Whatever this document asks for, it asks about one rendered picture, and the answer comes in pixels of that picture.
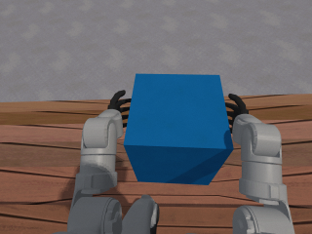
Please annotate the right robot hand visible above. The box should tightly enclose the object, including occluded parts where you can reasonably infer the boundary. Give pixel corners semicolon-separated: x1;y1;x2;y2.
225;94;249;134

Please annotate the left robot foot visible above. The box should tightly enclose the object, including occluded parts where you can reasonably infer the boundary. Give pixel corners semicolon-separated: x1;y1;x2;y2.
150;202;160;234

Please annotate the right robot upper arm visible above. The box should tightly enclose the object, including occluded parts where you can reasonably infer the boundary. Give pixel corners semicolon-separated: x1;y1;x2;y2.
232;205;294;234

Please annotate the robot left thigh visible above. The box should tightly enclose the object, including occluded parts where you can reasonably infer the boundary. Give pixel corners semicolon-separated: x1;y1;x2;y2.
121;198;158;234

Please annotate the left robot upper arm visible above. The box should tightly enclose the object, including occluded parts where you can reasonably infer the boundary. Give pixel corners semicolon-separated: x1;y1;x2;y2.
52;197;123;234

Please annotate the left robot hand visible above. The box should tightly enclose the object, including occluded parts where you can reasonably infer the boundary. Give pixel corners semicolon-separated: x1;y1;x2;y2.
107;90;132;128

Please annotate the robot right forearm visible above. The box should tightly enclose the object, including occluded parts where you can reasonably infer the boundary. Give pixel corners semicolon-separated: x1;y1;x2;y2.
232;113;295;234

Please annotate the carton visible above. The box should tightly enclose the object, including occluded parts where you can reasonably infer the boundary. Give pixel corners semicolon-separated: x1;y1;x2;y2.
123;73;234;185

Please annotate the robot left forearm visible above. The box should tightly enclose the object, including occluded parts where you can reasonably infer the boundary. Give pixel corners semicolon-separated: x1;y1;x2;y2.
66;109;124;231

